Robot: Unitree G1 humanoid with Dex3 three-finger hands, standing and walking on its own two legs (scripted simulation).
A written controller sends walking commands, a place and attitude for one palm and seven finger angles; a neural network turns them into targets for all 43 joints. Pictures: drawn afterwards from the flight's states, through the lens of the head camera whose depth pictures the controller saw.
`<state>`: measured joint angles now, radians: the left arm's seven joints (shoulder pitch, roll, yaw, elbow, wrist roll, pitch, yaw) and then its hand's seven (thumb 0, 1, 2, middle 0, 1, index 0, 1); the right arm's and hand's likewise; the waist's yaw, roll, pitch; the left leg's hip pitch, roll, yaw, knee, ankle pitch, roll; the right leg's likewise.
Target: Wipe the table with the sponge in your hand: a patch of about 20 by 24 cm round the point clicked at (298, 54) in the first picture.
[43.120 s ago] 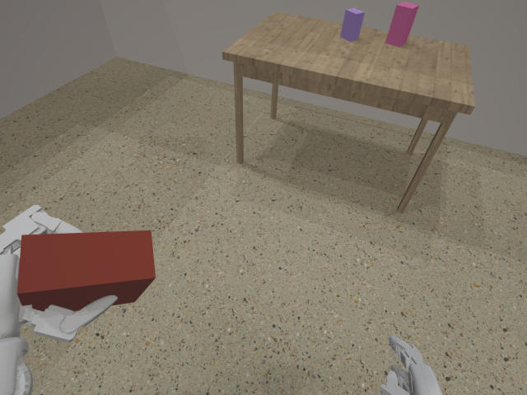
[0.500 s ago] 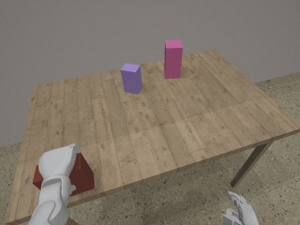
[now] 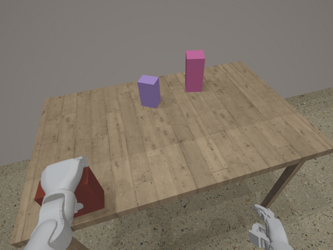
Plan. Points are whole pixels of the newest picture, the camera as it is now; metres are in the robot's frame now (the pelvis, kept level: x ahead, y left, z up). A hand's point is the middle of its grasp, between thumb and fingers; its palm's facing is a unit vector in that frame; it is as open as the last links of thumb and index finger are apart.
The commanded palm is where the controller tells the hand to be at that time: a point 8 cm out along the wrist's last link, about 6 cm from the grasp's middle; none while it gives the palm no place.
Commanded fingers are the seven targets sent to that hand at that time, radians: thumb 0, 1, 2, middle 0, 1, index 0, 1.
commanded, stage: lift the sponge slowly off the table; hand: left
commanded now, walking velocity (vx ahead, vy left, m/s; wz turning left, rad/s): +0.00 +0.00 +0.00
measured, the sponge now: (76, 198) +0.23 +0.29 -0.03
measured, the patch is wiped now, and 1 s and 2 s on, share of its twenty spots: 1.00 1.00 1.00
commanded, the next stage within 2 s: bring the sponge back beside the body in 1.04 s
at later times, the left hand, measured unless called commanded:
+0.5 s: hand (68, 176) +0.25 +0.28 +0.05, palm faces -0.02 -0.10 -1.00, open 9.7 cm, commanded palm +0.23 +0.28 +0.12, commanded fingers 0.00 0.10 1.30 -1.20 -1.60 -1.20 -1.60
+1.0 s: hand (60, 167) +0.25 +0.29 +0.09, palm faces +0.02 -0.09 -1.00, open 9.7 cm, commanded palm +0.23 +0.28 +0.15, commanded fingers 0.00 0.10 1.30 -1.20 -1.60 -1.20 -1.60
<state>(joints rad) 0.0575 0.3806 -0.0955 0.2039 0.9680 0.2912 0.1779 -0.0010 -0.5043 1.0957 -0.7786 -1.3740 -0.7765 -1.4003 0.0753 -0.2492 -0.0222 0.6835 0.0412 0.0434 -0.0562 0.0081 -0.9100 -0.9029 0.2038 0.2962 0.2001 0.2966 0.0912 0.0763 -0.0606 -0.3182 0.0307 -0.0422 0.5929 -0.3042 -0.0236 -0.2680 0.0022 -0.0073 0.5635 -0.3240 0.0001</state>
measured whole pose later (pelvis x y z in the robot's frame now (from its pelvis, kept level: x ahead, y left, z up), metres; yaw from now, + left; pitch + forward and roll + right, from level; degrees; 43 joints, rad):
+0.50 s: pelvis +0.00 +0.00 +0.01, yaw +0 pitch +0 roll -1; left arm 0.05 0.41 -0.10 0.09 0.95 0.32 0.11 0.00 -0.50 1.09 -0.78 -1.37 -0.78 -1.40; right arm 0.06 -0.25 0.00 0.68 0.04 0.04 -0.05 0.01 -0.91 -0.90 0.20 0.30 0.20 0.30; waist 0.11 0.09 -0.04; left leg -0.24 0.02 -0.03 0.51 -0.27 -0.02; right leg -0.19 -0.01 0.00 0.48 -0.29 0.01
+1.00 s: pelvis +0.00 +0.00 +0.01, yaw +0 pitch -2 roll +0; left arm 0.02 0.45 -0.09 0.01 0.93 0.40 0.04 0.00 -0.50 1.09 -0.78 -1.37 -0.78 -1.40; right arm 0.02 -0.25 0.02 0.68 0.05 0.06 -0.05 0.01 -0.91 -0.90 0.20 0.30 0.20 0.30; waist 0.12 0.10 -0.02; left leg -0.17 0.03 -0.04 0.45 -0.25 -0.02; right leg -0.12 0.00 -0.01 0.42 -0.26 0.00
